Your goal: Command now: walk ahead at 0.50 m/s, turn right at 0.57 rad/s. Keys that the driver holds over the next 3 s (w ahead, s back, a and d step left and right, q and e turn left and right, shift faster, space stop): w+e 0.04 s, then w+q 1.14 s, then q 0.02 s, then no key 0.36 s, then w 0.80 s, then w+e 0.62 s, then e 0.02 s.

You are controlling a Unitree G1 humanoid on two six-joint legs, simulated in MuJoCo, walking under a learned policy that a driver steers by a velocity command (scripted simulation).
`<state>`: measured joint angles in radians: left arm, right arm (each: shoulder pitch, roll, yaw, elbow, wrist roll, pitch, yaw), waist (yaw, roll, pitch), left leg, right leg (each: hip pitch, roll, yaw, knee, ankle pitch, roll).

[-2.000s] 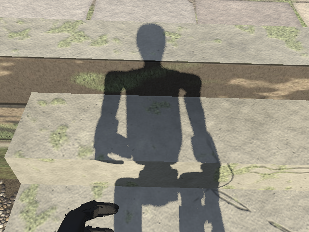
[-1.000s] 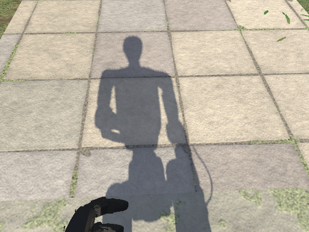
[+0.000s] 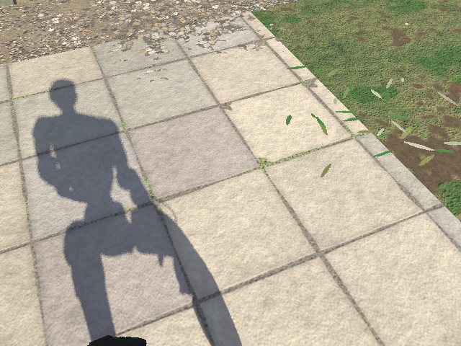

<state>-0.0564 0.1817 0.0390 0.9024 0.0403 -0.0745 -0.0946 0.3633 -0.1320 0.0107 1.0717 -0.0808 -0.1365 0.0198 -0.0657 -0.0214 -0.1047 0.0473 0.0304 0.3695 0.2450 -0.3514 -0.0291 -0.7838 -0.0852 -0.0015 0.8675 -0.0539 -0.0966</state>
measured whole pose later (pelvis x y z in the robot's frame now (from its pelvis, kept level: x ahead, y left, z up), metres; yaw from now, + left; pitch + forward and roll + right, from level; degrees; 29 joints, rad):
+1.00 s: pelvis +0.56 +0.03 +0.01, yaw +21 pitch +5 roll +0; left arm -0.02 0.23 0.06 0.71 0.00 -0.11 0.03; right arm 0.30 -0.23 -0.08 0.81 0.02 -0.05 -0.01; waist -0.07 -0.03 0.00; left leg -0.23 -0.12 -0.12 0.41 -0.25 0.09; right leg -0.70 -0.08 0.10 0.68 -0.01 0.05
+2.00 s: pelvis +0.88 +0.14 +0.00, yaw +33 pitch +4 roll +2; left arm 0.30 0.23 0.05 0.82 0.01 -0.07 0.00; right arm 0.26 -0.26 -0.09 0.77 0.02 -0.04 -0.01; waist 0.02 0.04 -0.09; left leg -0.54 0.00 -0.03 0.95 -0.37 0.04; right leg -0.33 0.00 -0.02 0.58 -0.32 -0.05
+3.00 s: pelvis +1.31 +0.41 -0.02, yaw +16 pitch +2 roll +1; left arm 0.11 0.28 0.07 0.67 -0.02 -0.04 -0.04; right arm 0.27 -0.28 -0.07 0.86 0.01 -0.07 -0.01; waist -0.02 -0.01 0.07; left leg -0.18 0.05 0.07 1.07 -0.51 -0.02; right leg -0.50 0.05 -0.05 0.65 -0.19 -0.12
